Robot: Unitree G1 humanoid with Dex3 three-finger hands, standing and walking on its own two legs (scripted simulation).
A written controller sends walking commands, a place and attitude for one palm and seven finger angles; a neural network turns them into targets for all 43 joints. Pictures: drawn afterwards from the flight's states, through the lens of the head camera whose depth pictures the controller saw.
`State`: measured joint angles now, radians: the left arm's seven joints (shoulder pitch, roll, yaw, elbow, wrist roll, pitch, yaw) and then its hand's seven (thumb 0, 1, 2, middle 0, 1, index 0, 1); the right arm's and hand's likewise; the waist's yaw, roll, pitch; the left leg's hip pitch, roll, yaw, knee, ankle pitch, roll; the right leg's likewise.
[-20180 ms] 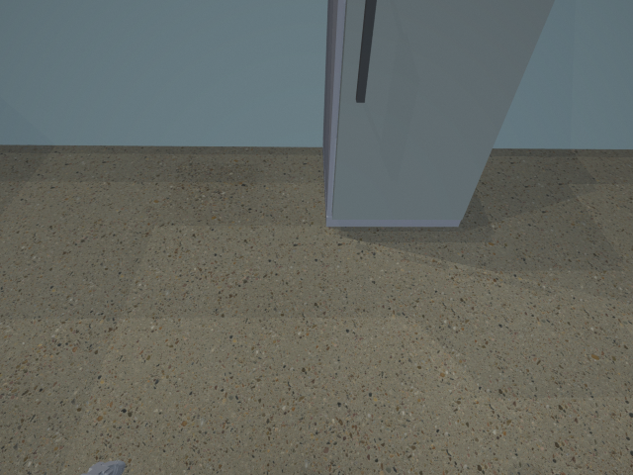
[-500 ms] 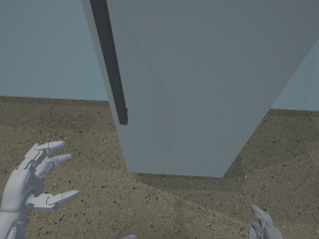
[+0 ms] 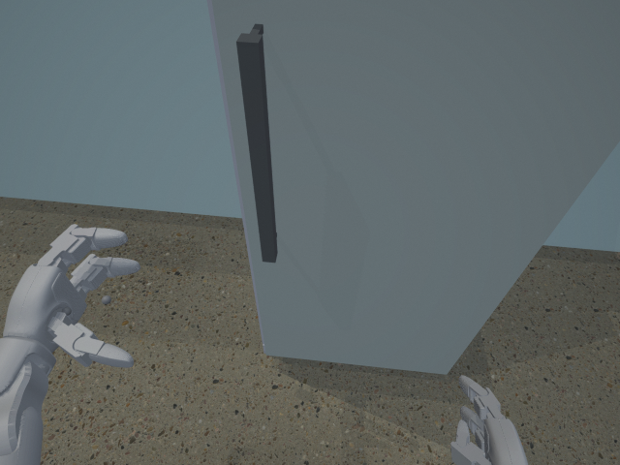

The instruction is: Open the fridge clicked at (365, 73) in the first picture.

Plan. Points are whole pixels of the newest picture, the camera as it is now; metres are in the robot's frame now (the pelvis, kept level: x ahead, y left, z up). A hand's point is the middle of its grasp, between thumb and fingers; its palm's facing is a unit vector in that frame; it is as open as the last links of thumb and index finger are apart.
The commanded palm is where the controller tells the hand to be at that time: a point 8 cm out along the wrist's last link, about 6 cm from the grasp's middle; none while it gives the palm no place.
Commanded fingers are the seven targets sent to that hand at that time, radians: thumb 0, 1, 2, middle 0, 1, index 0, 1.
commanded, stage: raise the hand to about handle height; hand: left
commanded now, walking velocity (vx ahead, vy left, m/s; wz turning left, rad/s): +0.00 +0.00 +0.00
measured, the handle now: (265, 166) +0.51 +0.13 +0.11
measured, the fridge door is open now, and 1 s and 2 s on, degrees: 0 0 0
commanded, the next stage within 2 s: move the hooked fingers beside the handle in 0.66 s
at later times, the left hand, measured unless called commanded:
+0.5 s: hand (117, 275) +0.28 +0.26 +0.13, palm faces +0.06 -1.00 -0.03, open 14.0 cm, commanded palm +0.25 +0.30 +0.13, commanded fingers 0.00 -0.50 0.30 -0.30 -1.20 -0.30 -1.20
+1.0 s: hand (139, 266) +0.29 +0.24 +0.12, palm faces +0.05 -1.00 -0.02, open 14.0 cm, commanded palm +0.27 +0.28 +0.13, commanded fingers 0.00 -0.50 0.30 -0.30 -1.20 -0.30 -1.20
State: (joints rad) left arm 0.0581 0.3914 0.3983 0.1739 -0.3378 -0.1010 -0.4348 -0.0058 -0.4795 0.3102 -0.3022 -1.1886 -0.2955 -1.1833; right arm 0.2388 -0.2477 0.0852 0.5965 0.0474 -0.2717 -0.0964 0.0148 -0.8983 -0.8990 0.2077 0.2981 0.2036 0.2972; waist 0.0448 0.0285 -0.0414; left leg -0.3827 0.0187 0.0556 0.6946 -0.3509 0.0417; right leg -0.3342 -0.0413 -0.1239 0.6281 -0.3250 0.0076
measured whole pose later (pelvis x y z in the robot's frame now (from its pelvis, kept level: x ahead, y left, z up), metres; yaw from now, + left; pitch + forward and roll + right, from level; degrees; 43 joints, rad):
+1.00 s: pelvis +0.00 -0.03 +0.01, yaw +0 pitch +1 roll -1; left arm -0.14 0.41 0.42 0.40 -0.32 -0.08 -0.46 -0.01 -0.51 0.30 -0.30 -1.21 -0.30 -1.20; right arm 0.24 -0.28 0.06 0.63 0.07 -0.23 -0.13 0.02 -0.90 -0.90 0.21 0.30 0.20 0.30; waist 0.03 0.03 -0.02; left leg -0.33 0.04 0.05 0.61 -0.30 0.00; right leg -0.30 -0.02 -0.13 0.59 -0.30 -0.03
